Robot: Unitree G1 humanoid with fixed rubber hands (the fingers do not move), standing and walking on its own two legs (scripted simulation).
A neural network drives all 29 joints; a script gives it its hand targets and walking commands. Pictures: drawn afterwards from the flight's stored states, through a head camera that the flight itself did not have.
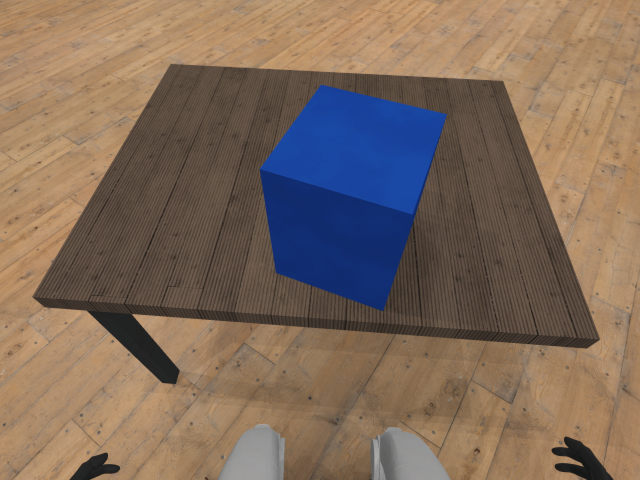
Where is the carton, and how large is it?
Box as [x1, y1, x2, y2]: [260, 85, 446, 310]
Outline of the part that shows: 321,85 260,168 275,269 278,273 382,310 416,211 446,114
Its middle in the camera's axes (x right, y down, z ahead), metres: +0.05 -0.06 +0.63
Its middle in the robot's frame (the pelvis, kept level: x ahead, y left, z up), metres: +0.51 -0.02 +0.00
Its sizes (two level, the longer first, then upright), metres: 0.210 0.200 0.250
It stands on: a table, 0.58 m high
